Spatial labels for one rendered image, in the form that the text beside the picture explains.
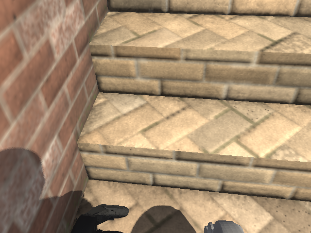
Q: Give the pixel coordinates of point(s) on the left robot hand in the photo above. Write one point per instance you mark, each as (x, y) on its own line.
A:
(87, 223)

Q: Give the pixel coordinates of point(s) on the right robot thigh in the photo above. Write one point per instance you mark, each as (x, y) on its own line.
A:
(223, 226)

